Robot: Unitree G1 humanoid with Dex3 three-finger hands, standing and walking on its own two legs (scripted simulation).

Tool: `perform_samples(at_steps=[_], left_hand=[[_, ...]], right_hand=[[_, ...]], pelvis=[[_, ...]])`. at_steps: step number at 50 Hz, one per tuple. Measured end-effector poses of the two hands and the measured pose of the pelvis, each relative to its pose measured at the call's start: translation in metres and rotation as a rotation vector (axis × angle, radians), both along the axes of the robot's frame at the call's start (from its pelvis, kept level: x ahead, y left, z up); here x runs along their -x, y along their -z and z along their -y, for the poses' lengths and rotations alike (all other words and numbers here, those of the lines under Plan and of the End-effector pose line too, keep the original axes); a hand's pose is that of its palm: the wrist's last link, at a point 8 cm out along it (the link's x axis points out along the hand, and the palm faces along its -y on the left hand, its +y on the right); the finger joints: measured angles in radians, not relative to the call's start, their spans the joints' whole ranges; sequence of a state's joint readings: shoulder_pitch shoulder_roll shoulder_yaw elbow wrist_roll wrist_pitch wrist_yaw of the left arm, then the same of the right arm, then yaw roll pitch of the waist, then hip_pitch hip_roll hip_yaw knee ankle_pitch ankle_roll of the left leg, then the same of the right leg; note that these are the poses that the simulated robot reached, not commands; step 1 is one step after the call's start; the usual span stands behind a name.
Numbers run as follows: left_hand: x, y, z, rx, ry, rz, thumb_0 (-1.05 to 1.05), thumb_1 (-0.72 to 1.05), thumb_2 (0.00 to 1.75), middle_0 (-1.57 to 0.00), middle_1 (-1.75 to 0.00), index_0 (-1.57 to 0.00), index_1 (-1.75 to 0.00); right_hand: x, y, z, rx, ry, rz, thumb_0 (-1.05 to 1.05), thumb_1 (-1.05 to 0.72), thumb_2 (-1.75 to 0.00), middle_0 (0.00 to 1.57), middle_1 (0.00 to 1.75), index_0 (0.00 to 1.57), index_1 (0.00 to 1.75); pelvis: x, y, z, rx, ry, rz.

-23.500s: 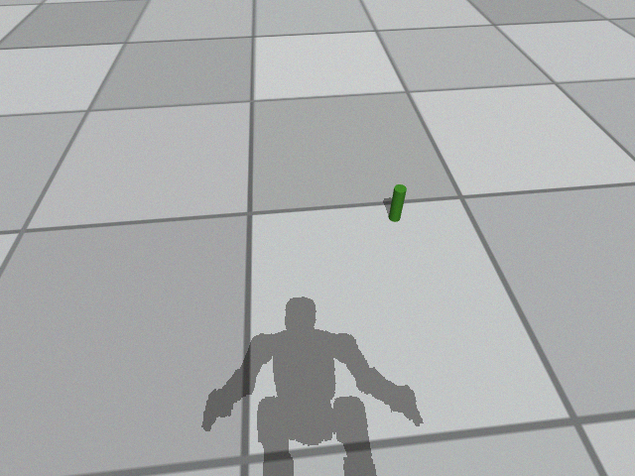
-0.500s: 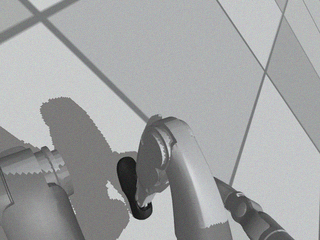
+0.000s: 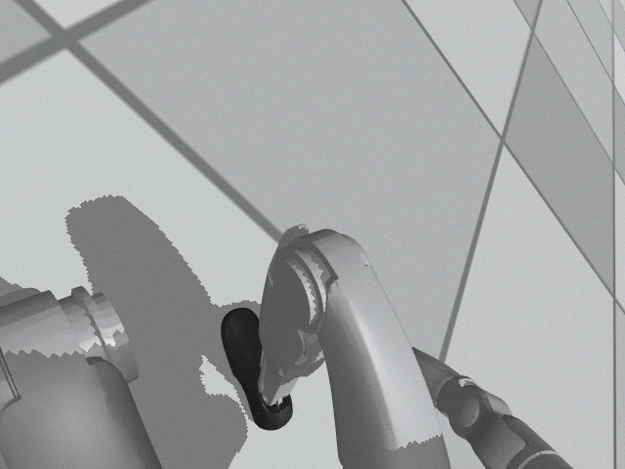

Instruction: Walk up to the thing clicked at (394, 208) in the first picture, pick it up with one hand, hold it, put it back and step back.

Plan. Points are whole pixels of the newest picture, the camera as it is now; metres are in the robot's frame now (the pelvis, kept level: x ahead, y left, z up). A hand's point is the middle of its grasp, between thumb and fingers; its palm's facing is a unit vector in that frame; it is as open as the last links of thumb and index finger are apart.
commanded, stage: open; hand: left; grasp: from the side
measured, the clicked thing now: out of the picture +0.44 +0.31 -0.20
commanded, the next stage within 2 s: withdraw in 0.04 s
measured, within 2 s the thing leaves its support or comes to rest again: neither
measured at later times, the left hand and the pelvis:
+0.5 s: hand out of the picture +0.43 +0.35 -0.12, palm faces +0.41 -0.91 -0.04, open 17.3 cm; pelvis +0.00 +0.00 +0.01, yaw +1 degrees
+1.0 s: hand out of the picture +0.33 +0.44 +0.02, palm faces +0.41 -0.78 -0.47, open 17.3 cm; pelvis +0.01 -0.01 +0.08, yaw +9 degrees
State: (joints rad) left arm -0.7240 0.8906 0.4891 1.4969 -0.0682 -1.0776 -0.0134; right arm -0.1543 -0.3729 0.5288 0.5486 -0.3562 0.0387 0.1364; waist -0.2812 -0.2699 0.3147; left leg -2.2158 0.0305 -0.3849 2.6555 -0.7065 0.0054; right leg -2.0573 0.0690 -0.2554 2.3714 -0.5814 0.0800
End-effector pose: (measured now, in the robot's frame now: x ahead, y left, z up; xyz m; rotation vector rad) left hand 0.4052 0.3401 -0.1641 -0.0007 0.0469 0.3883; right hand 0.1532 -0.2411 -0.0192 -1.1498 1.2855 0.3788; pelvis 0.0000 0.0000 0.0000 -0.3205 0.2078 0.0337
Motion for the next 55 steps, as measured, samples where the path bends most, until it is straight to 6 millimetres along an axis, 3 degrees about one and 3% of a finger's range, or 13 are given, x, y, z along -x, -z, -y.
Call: perform_samples(at_steps=[14, 19, 26, 32, 38, 47, 51, 55], left_hand=[[0.001, 0.003, -0.002, 0.012, -0.011, 0.021, -0.01, -0.4, 0.17, -0.29, -0.21, -0.29, -0.2], [0.003, -0.007, -0.017, -0.008, -0.039, 0.059, -0.01, -0.48, 0.11, -0.17, -0.11, -0.17, -0.1], [0.017, -0.052, -0.056, -0.081, -0.022, 0.088, -0.01, -0.54, 0.06, -0.1, -0.05, -0.09, -0.04], [0.035, -0.083, -0.07, -0.073, 0.018, 0.044, -0.01, -0.58, 0.04, -0.06, -0.04, -0.07, -0.03], [0.049, -0.103, -0.084, -0.143, 0.032, -0.15, -0.01, -0.57, 0.06, -0.07, -0.05, -0.07, -0.05], [0.095, -0.187, -0.13, -0.3, -0.121, -0.359, -0.01, -0.53, 0.08, -0.08, -0.07, -0.07, -0.07], [0.122, -0.217, -0.128, -0.329, -0.16, -0.468, -0.01, -0.51, 0.08, -0.07, -0.07, -0.07, -0.07], [0.142, -0.24, -0.103, -0.322, -0.143, -0.557, -0.01, -0.5, 0.09, -0.07, -0.07, -0.07, -0.07]], right_hand=[[-0.003, -0.004, -0.003, 0.012, -0.008, -0.005, 0.0, -0.91, -0.9, 0.2, 0.3, 0.21, 0.3], [-0.005, -0.003, -0.002, 0.014, 0.01, 0.002, 0.0, -0.91, -0.9, 0.2, 0.3, 0.21, 0.3], [-0.012, -0.001, 0.001, -0.026, 0.078, 0.042, 0.0, -0.91, -0.9, 0.2, 0.3, 0.21, 0.3], [-0.027, 0.001, 0.001, -0.102, 0.123, 0.11, 0.0, -0.9, -0.9, 0.2, 0.3, 0.21, 0.3], [-0.037, 0.004, -0.002, -0.178, 0.252, 0.178, 0.0, -0.91, -0.91, 0.2, 0.3, 0.21, 0.3], [-0.034, 0.005, -0.007, -0.292, 0.437, 0.175, 0.0, -0.92, -0.91, 0.2, 0.3, 0.2, 0.3], [-0.036, 0.0, -0.009, -0.336, 0.502, 0.162, 0.0, -0.91, -0.9, 0.2, 0.3, 0.2, 0.3], [-0.045, -0.018, -0.013, -0.378, 0.533, 0.169, 0.0, -0.91, -0.9, 0.2, 0.3, 0.2, 0.3]], pelvis=[[-0.001, -0.002, -0.002, 0.007, 0.001, -0.004], [-0.002, -0.003, -0.002, 0.004, -0.002, -0.01], [-0.005, -0.009, 0.001, -0.014, -0.018, -0.061], [-0.005, -0.016, 0.002, -0.035, -0.035, -0.108], [-0.005, -0.027, 0.005, -0.065, -0.049, -0.162], [-0.01, -0.061, 0.008, -0.107, -0.082, -0.281], [-0.011, -0.083, 0.008, -0.13, -0.094, -0.326], [-0.012, -0.114, 0.01, -0.149, -0.102, -0.355]])
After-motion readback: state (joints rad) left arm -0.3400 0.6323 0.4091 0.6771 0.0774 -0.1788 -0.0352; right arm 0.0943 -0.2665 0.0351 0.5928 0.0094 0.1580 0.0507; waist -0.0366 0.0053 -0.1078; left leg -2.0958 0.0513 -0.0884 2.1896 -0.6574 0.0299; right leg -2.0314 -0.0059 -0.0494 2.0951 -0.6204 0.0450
